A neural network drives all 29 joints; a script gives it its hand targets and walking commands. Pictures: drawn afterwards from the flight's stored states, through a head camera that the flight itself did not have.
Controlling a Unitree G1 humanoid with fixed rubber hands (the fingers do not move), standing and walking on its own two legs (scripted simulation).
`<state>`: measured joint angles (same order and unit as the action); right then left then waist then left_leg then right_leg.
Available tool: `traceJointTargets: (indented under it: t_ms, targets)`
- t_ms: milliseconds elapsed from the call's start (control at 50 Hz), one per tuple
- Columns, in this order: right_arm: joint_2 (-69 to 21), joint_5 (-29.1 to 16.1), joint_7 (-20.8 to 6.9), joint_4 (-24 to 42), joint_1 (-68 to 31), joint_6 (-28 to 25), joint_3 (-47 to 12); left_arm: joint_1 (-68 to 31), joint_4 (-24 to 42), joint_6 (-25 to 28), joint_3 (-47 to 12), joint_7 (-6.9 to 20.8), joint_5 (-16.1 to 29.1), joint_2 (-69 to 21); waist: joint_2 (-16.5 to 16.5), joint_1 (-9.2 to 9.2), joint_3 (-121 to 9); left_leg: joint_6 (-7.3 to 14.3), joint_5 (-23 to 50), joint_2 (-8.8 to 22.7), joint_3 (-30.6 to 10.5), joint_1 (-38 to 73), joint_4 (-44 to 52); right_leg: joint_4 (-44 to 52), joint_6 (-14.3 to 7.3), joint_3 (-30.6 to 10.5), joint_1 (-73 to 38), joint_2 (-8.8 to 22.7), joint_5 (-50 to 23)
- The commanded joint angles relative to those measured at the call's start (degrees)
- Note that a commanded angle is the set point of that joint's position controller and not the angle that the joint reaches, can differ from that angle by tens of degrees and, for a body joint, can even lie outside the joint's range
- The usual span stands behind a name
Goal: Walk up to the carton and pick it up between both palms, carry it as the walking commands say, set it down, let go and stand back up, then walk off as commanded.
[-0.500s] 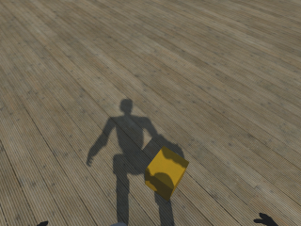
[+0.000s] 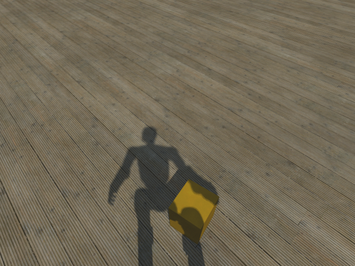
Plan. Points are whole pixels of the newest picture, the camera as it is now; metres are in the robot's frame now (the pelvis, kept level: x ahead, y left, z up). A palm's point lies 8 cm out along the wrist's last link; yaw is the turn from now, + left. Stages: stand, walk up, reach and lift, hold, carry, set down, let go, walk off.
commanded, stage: walk up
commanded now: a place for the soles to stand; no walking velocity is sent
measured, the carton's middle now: (193, 212) +0.49 -0.06 -0.65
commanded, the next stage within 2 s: none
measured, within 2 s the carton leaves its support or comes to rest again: neither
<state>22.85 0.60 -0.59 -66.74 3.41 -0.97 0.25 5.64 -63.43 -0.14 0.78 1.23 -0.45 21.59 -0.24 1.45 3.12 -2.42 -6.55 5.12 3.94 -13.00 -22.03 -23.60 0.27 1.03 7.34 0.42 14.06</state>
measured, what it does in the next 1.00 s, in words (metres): steps to the left, turning right: left foot, then right foot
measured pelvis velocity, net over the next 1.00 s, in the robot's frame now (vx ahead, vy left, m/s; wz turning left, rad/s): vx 0.12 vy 0.23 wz -0.50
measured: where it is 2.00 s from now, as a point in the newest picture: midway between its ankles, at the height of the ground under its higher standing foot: outside the picture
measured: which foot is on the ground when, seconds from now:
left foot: down 0.00-0.26, up 0.28-0.52, down 0.54-0.74, up 0.76-0.94, down 0.96-1.00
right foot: down 0.00-0.54, up 0.56-0.72, down 0.74-0.98, up 1.00-1.00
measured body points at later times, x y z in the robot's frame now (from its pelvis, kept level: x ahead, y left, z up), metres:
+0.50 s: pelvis +0.04 +0.08 -0.03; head +0.10 +0.06 +0.42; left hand +0.12 +0.46 -0.10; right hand +0.17 -0.29 -0.11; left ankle +0.13 +0.23 -0.72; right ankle -0.01 -0.12 -0.74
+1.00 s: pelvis +0.12 +0.23 -0.06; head +0.13 +0.21 +0.39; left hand +0.38 +0.49 -0.13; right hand +0.05 -0.12 -0.16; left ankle +0.23 +0.34 -0.75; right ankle +0.09 +0.06 -0.74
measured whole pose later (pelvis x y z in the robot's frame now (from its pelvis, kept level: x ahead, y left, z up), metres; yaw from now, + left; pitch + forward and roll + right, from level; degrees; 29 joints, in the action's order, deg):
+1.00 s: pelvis +0.12 +0.23 -0.06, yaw -29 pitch -3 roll +1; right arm 25.8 0.9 -1.7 -46.8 9.7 2.5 5.4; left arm 13.1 -47.3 2.6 2.2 -3.9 -0.7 28.0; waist -1.6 1.0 6.4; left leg -1.5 -22.5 3.6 1.5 -25.3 -51.3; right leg -55.6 -0.9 -7.0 27.3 1.1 26.0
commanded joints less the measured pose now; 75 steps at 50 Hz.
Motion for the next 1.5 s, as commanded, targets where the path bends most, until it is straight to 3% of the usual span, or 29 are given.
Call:
traceJointTargets:
  t_ms: [0,200,220,260,280,340,440,480,500,520,540,580,660,700,720,740,780,840,920,960,980,1040,1140,1180,1260,1320,1340,1360,1480]
  targets:
    - [10.6,0.1,0.6,2.8,-3.2,-1.2,1.7,-4.1,3.8,0.7,2.4,-0.6,0.5,11.7,2.3,-0.24,-4.0,3.0,-3.1,3.2,-4.3,6.5,3.5,8.4,-2.3,-5.9,5.6,7.5,0.3]
    - [10.6,-0.1,1.1,3.8,-2.4,-1.8,1.2,-2.1,4.1,0.6,2.6,-0.5,0.6,11.4,1.9,-1.21,-6.3,3.3,8.6,5.0,-3.7,7.8,2.1,5.2,-1.6,-3.8,1.3,7.5,-12.5]
    - [15.8,4.0,-1.4,14.1,-5.1,0.8,6.1,12.9,5.4,2.6,5.8,-3.6,0.8,18.5,-7.9,-3.84,-5.2,3.5,-12.8,-0.9,3.2,4.8,-9.3,6.6,-4.8,-13.3,5.6,7.6,-4.7]
    - [11.9,4.7,-3.0,19.1,-12.3,3.1,6.2,20.1,4.3,3.1,8.2,-6.1,-0.6,24.1,-4.1,-7.63,4.2,1.9,-20.5,-2.7,-6.0,-23.6,-27.3,9.5,-13.2,-33.2,-2.3,18.2,7.7]
    - [12.2,5.0,-3.8,21.1,-10.0,3.8,6.6,16.7,7.4,4.0,8.9,-6.5,-0.9,24.7,-1.4,-4.61,2.9,2.6,-19.4,-0.2,-11.7,-28.9,-32.3,6.8,-15.2,-34.3,-6.2,19.1,4.5]
    - [13.1,2.9,-4.8,21.7,-1.4,4.4,7.1,8.5,10.5,5.4,8.8,-7.8,0.0,22.6,9.5,0.78,-1.8,1.8,-16.0,2.7,-14.0,-27.8,-35.1,-1.2,-15.0,-24.2,-9.1,19.0,-19.2]
    - [11.1,2.9,-5.6,29.4,-6.0,5.3,9.3,13.7,13.8,5.0,7.5,-8.7,-1.8,21.6,6.2,-1.09,-0.8,2.7,-21.5,0.2,-7.0,-15.9,-28.3,-7.8,-13.0,-22.5,9.3,13.2,-22.9]
    - [12.6,2.8,-5.9,28.2,2.4,4.9,10.7,9.0,15.2,4.8,6.5,-8.9,-1.4,20.7,4.9,4.61,-3.9,4.4,-12.9,-2.2,-2.5,2.0,-16.7,-15.9,-9.1,-14.4,20.2,6.8,-16.8]
    - [17.5,3.2,-4.9,26.7,7.0,4.7,12.0,11.8,16.0,4.8,4.7,-9.0,-0.8,15.5,-6.5,7.43,-6.8,8.3,-15.2,1.4,-9.8,12.5,-7.5,-27.7,-4.5,-7.8,29.3,-0.1,-10.3]
    - [19.6,3.7,-4.3,28.0,7.7,4.7,12.0,12.3,16.5,4.7,5.0,-9.4,-0.3,13.0,-19.1,6.76,-6.8,12.8,-19.6,14.3,-25.4,11.5,2.8,-38.3,-0.6,-1.4,37.5,-5.8,20.2]
    - [20.4,3.5,-4.1,30.6,3.2,4.7,11.8,16.2,15.9,4.4,5.9,-10.1,-0.4,16.5,-15.9,4.13,-6.6,17.0,-19.6,18.0,-26.8,8.7,3.9,-45.1,-0.9,-2.0,36.5,-2.7,23.9]
    - [19.3,3.5,-3.6,31.4,1.1,4.5,11.2,19.1,13.1,4.4,5.8,-9.4,0.1,19.4,-10.5,4.05,-9.4,18.3,-9.1,16.6,-22.8,7.9,0.8,-44.9,-0.5,0.6,32.2,1.7,17.3]
    - [14.4,3.6,-2.9,32.4,-7.1,5.4,8.9,32.6,6.5,5.4,7.0,-8.0,1.6,18.8,-9.2,-5.28,-6.0,13.3,-4.0,9.7,-5.8,-13.6,-15.4,-21.2,-1.1,5.5,6.5,0.8,1.0]
    - [8.7,2.0,-2.3,31.2,-1.8,5.7,6.6,31.5,9.8,5.8,7.7,-8.0,0.0,18.8,0.9,-5.69,-8.4,8.4,-8.4,3.2,-2.3,-18.5,-32.7,-7.6,-1.8,-5.7,-4.4,2.3,0.1]
    - [7.9,0.2,-1.8,32.4,-1.6,5.0,6.1,27.1,13.4,5.8,8.3,-8.3,-1.3,24.7,16.7,-5.81,-7.0,2.9,-26.9,-2.5,-1.7,-29.8,-41.5,-0.3,-8.6,-31.2,-7.1,16.5,-8.0]
    - [11.8,0.3,-1.1,31.2,-1.4,6.1,6.3,20.3,16.5,6.0,8.0,-8.1,-0.7,24.7,3.2,-3.33,-5.8,2.2,-31.2,1.0,-9.5,-28.4,-43.7,-0.7,-13.1,-37.1,0.8,22.9,-11.1]
    - [12.4,0.5,-1.1,29.0,0.7,5.7,6.9,12.8,17.9,6.0,6.6,-8.5,-0.3,21.7,2.9,-0.08,0.0,2.5,-28.5,2.4,-10.7,-29.0,-44.8,-4.3,-14.9,-29.6,2.8,20.4,-14.0]
    - [11.9,-0.4,-0.8,26.2,3.0,4.8,7.2,13.3,18.0,5.9,5.8,-7.1,-0.7,21.2,10.7,-2.22,-1.2,3.0,-23.8,2.6,-8.4,-19.0,-41.9,-7.9,-15.9,-26.4,14.2,16.9,-10.9]
    - [12.0,-0.5,-0.7,21.0,12.0,2.6,8.3,5.3,19.8,3.2,3.9,-5.1,-0.6,17.2,3.4,4.30,-1.5,3.7,-15.6,-3.0,-1.0,2.8,-16.4,-23.9,-7.3,-6.2,28.4,3.4,4.4]
    - [18.7,1.3,-0.2,22.9,9.1,1.2,8.6,5.4,21.8,2.6,4.0,-5.3,0.5,13.9,-13.7,2.63,0.4,12.8,-28.0,15.5,-36.2,-6.5,4.3,-40.6,-1.9,-7.5,33.8,-5.7,18.5]
    - [20.1,0.5,-0.2,23.6,4.1,0.8,8.6,7.9,19.8,2.0,5.7,-5.3,-0.3,17.7,-6.5,-0.43,2.9,15.4,-36.7,16.8,-36.0,-14.1,5.8,-44.7,-1.3,-11.9,28.2,-4.2,18.9]
    - [21.3,0.1,0.8,22.8,2.4,0.0,8.2,9.1,16.9,1.8,6.4,-3.1,-0.3,18.4,-4.9,-2.55,3.4,15.8,-23.3,16.6,-29.9,-14.8,-2.5,-42.8,-0.5,-7.6,25.9,-0.8,14.2]
    - [19.7,0.9,2.5,18.4,11.4,-1.6,8.0,5.2,18.7,-0.2,7.0,-1.1,-1.1,17.3,-6.8,1.62,1.6,11.9,-20.4,13.7,-22.3,0.9,-3.3,-39.3,-1.6,-9.3,33.2,-1.4,14.7]
    - [20.6,1.4,2.5,18.7,12.6,-2.0,8.3,6.7,19.0,-0.4,6.8,-0.7,-0.9,15.9,-14.6,1.41,-3.7,11.8,-17.0,13.8,-19.0,7.3,-4.9,-34.6,-1.2,-7.8,31.4,-1.3,19.3]
    - [21.8,2.0,1.9,19.5,11.9,-1.5,8.1,6.7,17.3,-0.1,7.6,0.5,-1.2,15.6,-14.6,0.36,-5.1,13.1,-15.0,15.2,-13.2,-2.1,-4.2,-23.4,-2.2,-0.1,19.1,0.1,18.0]
    - [15.2,0.9,1.7,18.8,12.9,-1.6,5.7,16.3,13.3,0.2,8.6,0.2,-1.4,16.1,-2.9,-4.84,-7.1,6.6,-13.9,9.2,-0.7,-13.7,-20.7,-5.4,-3.4,-1.7,-2.8,-1.2,7.8]
    - [11.6,-0.2,1.9,20.9,12.7,-1.4,4.7,16.9,14.1,0.6,8.8,0.1,-2.3,21.4,16.9,-5.90,-4.1,2.3,-22.5,2.2,3.7,-27.9,-34.2,2.6,-9.7,-27.0,-5.1,11.8,10.5]
    - [13.2,-0.7,3.1,22.0,5.0,-0.8,4.7,9.4,16.3,1.0,8.4,-0.6,-1.2,23.1,10.3,-4.59,1.4,3.2,-30.2,1.8,-3.5,-25.9,-33.3,1.6,-16.0,-31.5,5.0,16.2,4.9]
    - [13.4,-0.6,2.7,16.0,15.9,-2.4,4.0,0.5,17.6,1.4,5.4,-1.2,0.0,15.5,4.9,2.72,-2.7,5.5,-3.7,0.0,-3.4,-2.2,-13.9,-12.3,-7.8,-12.1,14.4,7.6,-13.3]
